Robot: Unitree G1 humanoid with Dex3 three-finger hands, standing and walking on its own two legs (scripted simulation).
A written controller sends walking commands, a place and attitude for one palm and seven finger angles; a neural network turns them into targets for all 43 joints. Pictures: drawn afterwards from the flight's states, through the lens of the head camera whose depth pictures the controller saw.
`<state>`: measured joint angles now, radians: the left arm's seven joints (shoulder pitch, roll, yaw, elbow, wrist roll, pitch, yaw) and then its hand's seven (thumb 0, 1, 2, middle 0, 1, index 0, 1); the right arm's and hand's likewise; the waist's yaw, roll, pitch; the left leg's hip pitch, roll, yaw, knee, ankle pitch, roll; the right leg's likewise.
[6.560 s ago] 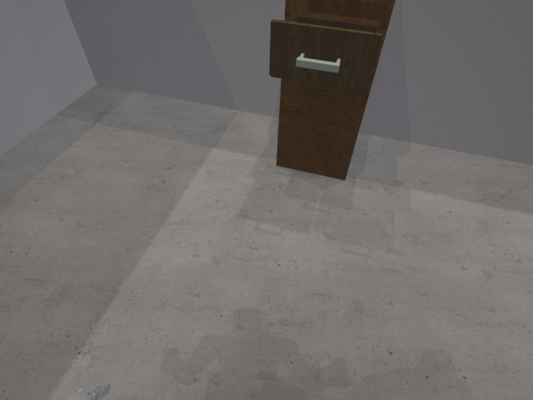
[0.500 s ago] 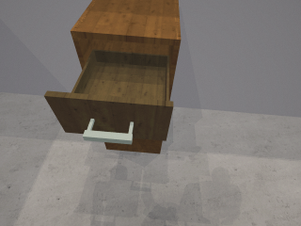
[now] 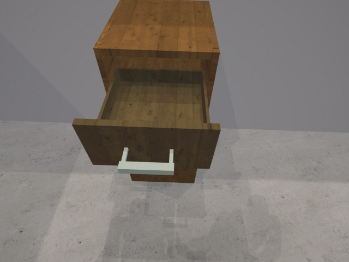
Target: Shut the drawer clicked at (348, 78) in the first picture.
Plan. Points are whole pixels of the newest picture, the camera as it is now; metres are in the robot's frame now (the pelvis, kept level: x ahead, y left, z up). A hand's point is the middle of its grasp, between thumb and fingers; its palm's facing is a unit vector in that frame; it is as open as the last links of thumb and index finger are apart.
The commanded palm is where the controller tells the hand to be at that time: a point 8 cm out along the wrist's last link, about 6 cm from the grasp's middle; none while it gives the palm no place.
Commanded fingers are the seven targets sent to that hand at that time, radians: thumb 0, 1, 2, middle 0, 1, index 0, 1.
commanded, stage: shuffle to correct the standing spot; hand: left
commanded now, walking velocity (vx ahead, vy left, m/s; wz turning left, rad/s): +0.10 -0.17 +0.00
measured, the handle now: (147, 160) +0.35 +0.10 +0.01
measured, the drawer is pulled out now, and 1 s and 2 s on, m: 0.30 0.30 0.30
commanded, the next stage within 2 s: come to a stop and stand still in 0.36 s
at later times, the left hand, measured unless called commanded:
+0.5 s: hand out of the picture +0.08 +0.09 -0.17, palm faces -0.01 -0.98 -0.22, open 7.3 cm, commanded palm none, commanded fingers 0.00 0.90 0.90 -0.20 -0.30 -0.20 -0.30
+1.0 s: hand out of the picture +0.08 +0.07 -0.17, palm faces +0.01 -0.97 -0.25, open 7.4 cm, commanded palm none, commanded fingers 0.00 0.90 0.90 -0.20 -0.30 -0.20 -0.30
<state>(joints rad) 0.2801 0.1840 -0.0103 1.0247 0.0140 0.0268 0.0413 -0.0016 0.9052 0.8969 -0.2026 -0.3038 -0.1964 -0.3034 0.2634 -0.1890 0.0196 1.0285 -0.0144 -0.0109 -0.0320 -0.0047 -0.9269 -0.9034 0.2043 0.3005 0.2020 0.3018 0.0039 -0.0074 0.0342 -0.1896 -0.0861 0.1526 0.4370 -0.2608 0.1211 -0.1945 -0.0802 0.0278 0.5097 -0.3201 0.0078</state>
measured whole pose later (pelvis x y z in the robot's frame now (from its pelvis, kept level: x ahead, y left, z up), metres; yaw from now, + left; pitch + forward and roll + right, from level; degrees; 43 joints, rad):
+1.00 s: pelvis +0.06 -0.11 +0.00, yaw -1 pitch -1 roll +1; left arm 0.27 0.17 0.00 1.00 0.02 0.01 0.06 0.00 0.91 0.90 -0.21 -0.30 -0.20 -0.30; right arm 0.17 -0.17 -0.01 0.97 -0.01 0.04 -0.03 0.00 -0.92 -0.90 0.20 0.30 0.20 0.30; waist 0.02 0.01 0.07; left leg -0.28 0.01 0.08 0.60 -0.29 0.01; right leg -0.21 0.03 -0.09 0.55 -0.32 -0.07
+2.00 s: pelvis +0.05 -0.04 +0.01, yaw +1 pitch +0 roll +0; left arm 0.35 0.13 -0.03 1.11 0.02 -0.01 0.03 0.00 0.90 0.90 -0.20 -0.30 -0.20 -0.30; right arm 0.27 -0.16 0.01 1.10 0.00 -0.02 -0.03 0.01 -0.93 -0.90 0.20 0.30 0.20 0.30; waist 0.01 -0.02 0.01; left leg -0.21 -0.06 0.06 0.42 -0.22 0.08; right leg -0.21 -0.02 0.01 0.44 -0.24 0.02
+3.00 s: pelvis +0.08 -0.06 +0.01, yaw +0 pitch -1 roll +0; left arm 0.32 0.13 -0.02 1.11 0.01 0.00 0.04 0.00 0.91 0.90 -0.20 -0.30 -0.20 -0.30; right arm 0.28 -0.13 0.02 1.15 0.00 -0.03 -0.04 0.01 -0.92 -0.90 0.20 0.30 0.20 0.30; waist 0.00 -0.02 0.02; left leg -0.12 -0.04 0.05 0.40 -0.26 0.05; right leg -0.12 0.01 0.01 0.41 -0.28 -0.01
